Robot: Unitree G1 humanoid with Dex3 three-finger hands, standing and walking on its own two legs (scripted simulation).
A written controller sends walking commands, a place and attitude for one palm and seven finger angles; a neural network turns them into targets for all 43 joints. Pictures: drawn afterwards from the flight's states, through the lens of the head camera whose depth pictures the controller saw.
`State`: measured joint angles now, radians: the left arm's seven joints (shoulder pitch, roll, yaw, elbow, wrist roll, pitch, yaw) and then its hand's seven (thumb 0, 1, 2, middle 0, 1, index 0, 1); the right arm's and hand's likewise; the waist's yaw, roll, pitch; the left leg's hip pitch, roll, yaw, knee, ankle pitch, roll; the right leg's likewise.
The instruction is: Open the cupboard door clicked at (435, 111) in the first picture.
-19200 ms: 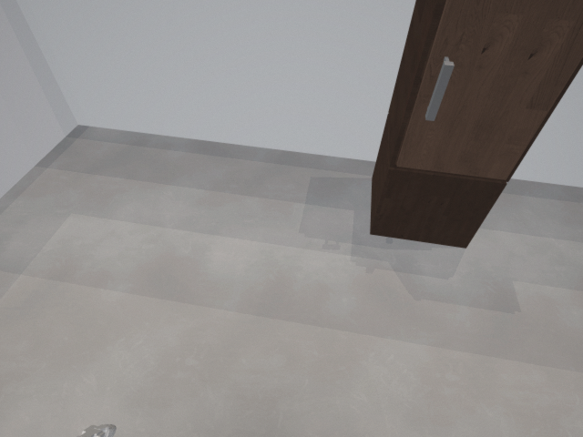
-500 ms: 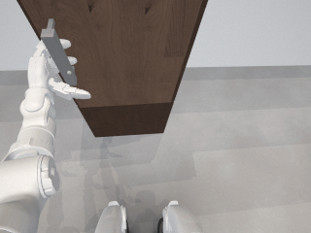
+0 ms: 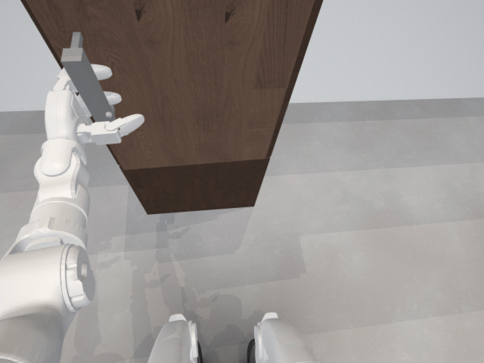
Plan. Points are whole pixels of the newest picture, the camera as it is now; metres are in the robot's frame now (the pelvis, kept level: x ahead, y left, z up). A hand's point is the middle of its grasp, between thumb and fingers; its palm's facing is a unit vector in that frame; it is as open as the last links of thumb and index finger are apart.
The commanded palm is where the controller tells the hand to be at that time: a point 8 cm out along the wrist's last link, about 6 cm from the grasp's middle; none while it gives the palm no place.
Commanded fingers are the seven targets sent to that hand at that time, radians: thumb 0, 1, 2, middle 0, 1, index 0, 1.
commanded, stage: close the thumb around the handle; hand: left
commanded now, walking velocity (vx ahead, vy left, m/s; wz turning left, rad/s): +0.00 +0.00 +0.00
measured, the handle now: (96, 89) +0.55 +0.21 +0.06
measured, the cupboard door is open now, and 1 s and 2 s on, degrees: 2 22 47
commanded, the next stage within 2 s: pull the door open along its arc in 0.34 s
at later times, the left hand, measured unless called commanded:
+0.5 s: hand (109, 116) +0.50 +0.18 +0.06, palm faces +0.06 -1.00 -0.01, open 6.0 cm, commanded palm +0.47 +0.22 +0.06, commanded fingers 0.00 0.90 0.90 -0.40 -1.35 -0.40 -1.35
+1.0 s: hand (134, 176) +0.39 +0.14 +0.06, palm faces +0.26 -0.96 +0.08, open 6.4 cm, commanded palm +0.33 +0.17 +0.06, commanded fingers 0.00 0.90 0.90 -0.40 -1.35 -0.40 -1.35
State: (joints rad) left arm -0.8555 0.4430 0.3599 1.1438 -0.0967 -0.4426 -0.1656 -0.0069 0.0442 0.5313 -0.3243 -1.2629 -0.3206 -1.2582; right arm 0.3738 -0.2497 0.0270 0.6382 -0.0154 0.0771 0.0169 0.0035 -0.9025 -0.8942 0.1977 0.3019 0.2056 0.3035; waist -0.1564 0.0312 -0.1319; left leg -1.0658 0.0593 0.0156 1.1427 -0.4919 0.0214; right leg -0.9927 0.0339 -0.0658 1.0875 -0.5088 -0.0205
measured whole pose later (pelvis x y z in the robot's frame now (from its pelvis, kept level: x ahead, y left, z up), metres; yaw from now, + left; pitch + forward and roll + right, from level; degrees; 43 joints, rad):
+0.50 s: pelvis +0.00 +0.00 +0.00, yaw +0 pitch +23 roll -3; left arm -0.85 0.43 0.36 1.15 -0.09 -0.46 -0.16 0.01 0.68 0.79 -0.35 -1.35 -0.34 -1.35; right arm 0.36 -0.26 0.02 0.64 -0.02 0.08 0.01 0.00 -0.90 -0.89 0.20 0.30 0.21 0.30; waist -0.15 0.03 -0.13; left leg -1.06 0.06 0.01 1.14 -0.49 0.02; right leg -0.99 0.03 -0.07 1.09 -0.51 -0.02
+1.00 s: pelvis +0.01 -0.01 +0.02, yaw +0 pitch +18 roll -1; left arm -0.25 0.06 0.13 0.51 -0.12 -0.43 0.18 0.02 0.64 0.74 -0.32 -1.35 -0.35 -1.31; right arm 0.29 -0.23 -0.01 0.57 -0.02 0.04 0.04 0.01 -0.90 -0.89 0.20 0.30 0.20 0.30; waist -0.04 0.02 -0.17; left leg -0.88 0.04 0.04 1.04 -0.48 0.01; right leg -0.83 0.02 -0.04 1.02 -0.51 -0.02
